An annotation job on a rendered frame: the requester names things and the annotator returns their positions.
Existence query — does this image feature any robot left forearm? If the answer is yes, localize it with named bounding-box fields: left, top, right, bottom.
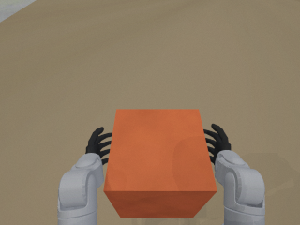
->
left=57, top=153, right=104, bottom=225

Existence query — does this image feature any carton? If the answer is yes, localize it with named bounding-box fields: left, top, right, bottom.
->
left=103, top=109, right=218, bottom=218

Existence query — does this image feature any robot right hand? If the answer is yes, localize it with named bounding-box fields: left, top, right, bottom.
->
left=203, top=124, right=232, bottom=166

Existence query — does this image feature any robot left hand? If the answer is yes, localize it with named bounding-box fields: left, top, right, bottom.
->
left=85, top=127, right=113, bottom=165

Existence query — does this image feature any robot right forearm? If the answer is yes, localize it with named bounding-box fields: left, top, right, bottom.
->
left=214, top=150, right=265, bottom=225

